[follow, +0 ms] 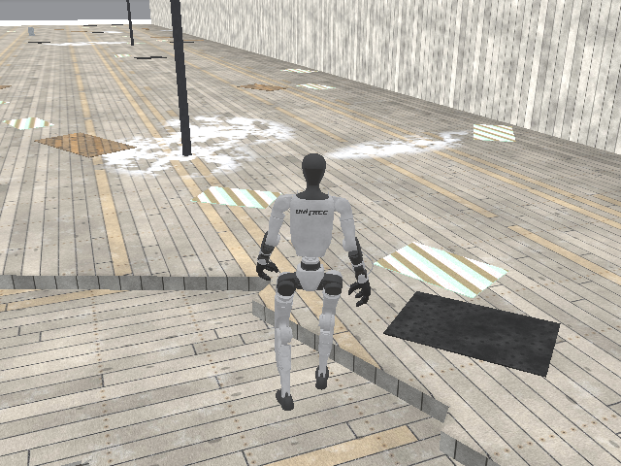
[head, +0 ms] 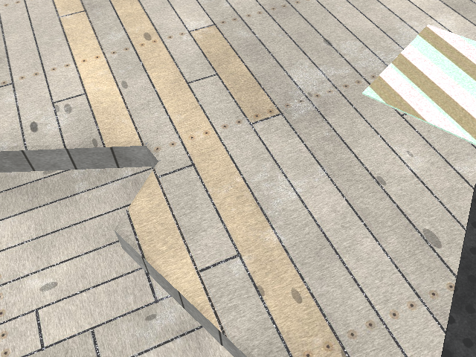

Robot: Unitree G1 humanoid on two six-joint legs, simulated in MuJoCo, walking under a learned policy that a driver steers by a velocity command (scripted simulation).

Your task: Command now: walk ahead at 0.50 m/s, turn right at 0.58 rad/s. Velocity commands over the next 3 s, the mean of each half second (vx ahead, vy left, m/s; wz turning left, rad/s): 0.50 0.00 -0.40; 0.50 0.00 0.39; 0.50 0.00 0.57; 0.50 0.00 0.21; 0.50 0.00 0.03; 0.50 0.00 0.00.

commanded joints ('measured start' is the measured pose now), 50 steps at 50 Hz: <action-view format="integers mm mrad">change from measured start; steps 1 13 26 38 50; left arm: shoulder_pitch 319 281 291 -172 137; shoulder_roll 286 157 14 -60 -31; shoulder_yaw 87 45 -10 -96 -49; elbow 22 20 -28 -352 -138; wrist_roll -33 -37 -17 -7 -61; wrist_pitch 10 -20 -52 20 -65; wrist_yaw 30 44 36 59 58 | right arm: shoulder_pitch -91 -256 187 108 -92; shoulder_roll -126 -52 -244 -97 36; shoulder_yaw -13 20 -40 16 4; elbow -158 -243 -103 -31 -257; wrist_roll -24 -18 5 21 61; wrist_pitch -15 34 28 -39 2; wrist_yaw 12 18 -3 -19 23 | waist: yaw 148 78 3 72 61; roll -99 -67 274 46 -99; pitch -201 -23 -150 14 15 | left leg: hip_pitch -661 -553 262 -344 -825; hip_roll -60 -36 241 6 -134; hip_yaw -216 -190 -917 -503 -329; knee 600 166 -539 -716 1043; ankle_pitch -70 254 353 356 101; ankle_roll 8 -41 371 303 137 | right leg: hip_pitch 635 344 -240 -508 75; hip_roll -374 -142 110 -103 -423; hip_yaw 731 352 112 -22 716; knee -361 -346 886 1059 -275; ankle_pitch -46 504 -193 -77 -543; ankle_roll -242 -118 64 98 -103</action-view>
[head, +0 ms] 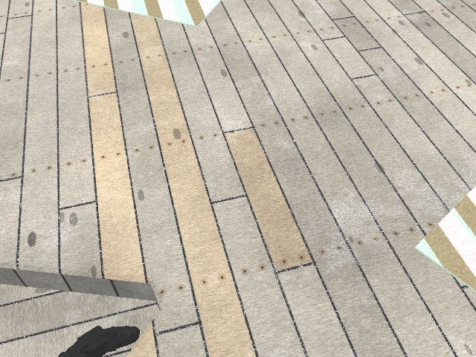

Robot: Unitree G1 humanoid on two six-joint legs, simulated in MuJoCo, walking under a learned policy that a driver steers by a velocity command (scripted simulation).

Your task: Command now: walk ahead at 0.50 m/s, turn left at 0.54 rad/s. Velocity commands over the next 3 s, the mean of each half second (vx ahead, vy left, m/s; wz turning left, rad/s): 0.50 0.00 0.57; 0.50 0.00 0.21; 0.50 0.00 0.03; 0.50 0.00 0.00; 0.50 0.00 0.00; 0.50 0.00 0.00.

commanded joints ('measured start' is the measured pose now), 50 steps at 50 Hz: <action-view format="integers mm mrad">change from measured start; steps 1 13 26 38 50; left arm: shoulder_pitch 86 236 88 -81 354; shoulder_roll -22 222 214 132 301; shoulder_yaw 12 104 79 52 114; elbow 81 191 61 57 147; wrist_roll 20 1 -53 2 0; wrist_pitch -14 -30 -78 -19 -34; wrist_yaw -17 37 -10 -13 -50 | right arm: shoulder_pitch -72 -369 2 -39 132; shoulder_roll -4 -33 -184 -169 -85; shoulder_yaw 6 20 -48 -10 25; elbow -162 -306 -243 -150 -139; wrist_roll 8 6 -22 -10 -9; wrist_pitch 11 18 -29 -59 -52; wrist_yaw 6 42 33 1 -9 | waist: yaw -42 65 -110 -51 96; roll -56 -54 50 48 -324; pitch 100 54 -207 29 -458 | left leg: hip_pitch -393 -344 744 252 -236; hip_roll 133 172 421 215 12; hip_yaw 56 171 -452 46 22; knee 380 -516 -1074 -1181 -53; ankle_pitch -7 269 62 347 -272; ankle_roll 38 -55 304 146 -61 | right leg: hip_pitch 168 642 -242 -8 1074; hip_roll -271 -251 -18 -55 -348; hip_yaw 534 0 223 134 907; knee -701 -886 369 -342 -710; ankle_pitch -158 371 52 602 187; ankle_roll -85 -89 31 82 -301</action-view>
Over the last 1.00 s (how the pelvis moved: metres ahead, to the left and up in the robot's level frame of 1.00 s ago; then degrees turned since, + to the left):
0.48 -0.05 0.07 6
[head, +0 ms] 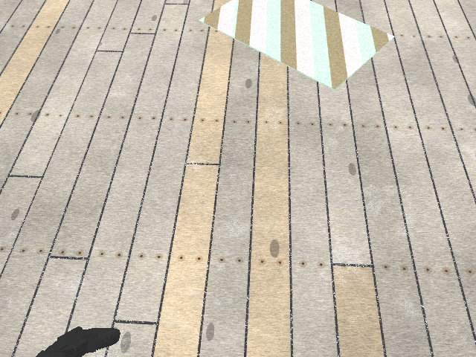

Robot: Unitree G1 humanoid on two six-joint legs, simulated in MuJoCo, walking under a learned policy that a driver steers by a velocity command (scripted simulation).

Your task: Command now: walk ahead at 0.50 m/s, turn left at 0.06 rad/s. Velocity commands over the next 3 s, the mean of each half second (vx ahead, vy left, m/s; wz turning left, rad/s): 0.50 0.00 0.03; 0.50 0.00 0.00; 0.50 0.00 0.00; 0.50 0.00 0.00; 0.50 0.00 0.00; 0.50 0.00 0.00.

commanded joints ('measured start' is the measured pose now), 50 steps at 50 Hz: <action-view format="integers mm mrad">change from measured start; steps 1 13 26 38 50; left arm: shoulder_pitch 352 243 404 106 112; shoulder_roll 180 142 50 67 148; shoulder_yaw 59 41 -4 12 53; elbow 29 72 78 17 8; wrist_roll -21 -13 3 4 -5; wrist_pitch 10 20 32 50 14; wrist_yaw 11 33 35 30 -2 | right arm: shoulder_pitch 5 -254 66 -91 -19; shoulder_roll -107 19 -249 -111 -150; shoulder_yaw -7 21 -68 -26 -36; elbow -112 -164 -135 -79 9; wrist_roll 26 -7 -20 -6 10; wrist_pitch -48 -13 -40 -52 0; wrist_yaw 6 3 22 14 -6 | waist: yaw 169 82 -18 50 98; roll -214 -65 257 37 69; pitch -319 8 -362 -6 -89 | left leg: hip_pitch -708 -500 490 -88 107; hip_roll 4 106 407 219 220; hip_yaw -74 81 -501 -35 23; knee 622 -18 -324 -613 -281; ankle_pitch -31 485 336 562 838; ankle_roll -1 -33 330 218 108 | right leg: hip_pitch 884 300 -95 -141 231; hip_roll -373 -142 51 -136 -10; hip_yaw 726 107 44 94 2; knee -260 -444 606 285 -125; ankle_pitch -305 127 -269 58 51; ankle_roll -253 -169 14 69 -40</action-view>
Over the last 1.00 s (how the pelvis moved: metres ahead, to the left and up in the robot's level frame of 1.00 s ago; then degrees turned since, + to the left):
0.58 0.10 0.05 22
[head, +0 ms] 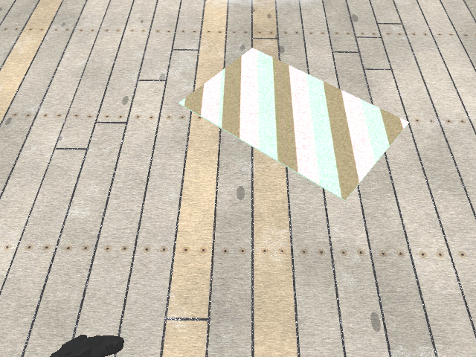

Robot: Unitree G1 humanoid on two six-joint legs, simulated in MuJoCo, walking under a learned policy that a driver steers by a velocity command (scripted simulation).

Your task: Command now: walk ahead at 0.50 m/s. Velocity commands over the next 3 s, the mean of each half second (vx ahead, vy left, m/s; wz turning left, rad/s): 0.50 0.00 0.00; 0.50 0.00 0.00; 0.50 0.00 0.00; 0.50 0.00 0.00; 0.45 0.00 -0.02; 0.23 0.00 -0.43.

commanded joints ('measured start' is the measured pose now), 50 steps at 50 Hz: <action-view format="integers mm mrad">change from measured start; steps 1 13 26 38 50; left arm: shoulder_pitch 300 214 293 188 -113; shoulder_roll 224 153 209 95 81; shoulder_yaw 86 62 82 54 39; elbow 22 61 147 74 -27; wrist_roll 15 10 -18 6 -7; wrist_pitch -16 -22 32 22 -5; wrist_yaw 13 28 53 48 1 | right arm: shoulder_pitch -39 -179 -268 -146 2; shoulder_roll -116 -57 -93 -100 -144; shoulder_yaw -17 -11 -28 -32 -48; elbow -66 -137 -173 -92 23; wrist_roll -16 -19 -9 -22 2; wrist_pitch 0 -12 -43 -56 -16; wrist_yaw -16 -13 32 13 -13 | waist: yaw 197 82 57 99 17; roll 50 -34 -50 96 99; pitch -221 13 -32 6 75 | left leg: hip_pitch -169 -708 -400 -192 30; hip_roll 162 174 39 248 283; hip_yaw -43 -95 7 -216 -121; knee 407 627 153 -183 -108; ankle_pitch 619 286 315 395 465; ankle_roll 96 -11 87 252 187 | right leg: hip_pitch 504 333 550 -153 -131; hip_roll -78 -174 -184 -109 -35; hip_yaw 78 161 67 69 27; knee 24 -360 -89 517 27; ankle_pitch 58 74 388 -136 29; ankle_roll -99 -197 -93 51 10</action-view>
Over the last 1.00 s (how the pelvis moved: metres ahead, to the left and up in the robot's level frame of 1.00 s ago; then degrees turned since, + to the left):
0.55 -0.01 0.01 -1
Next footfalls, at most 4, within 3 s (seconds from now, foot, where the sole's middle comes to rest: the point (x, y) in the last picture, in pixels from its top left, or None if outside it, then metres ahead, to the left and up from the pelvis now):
0.02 right None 0.17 -0.12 -0.77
0.54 left None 0.45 0.13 -0.77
1.08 right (263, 262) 0.75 -0.11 -0.77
1.62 left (183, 191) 1.04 0.13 -0.77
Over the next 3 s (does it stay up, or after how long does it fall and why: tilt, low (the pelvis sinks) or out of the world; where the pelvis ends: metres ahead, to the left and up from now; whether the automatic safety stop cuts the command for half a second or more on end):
stays up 1.47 -0.01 0.01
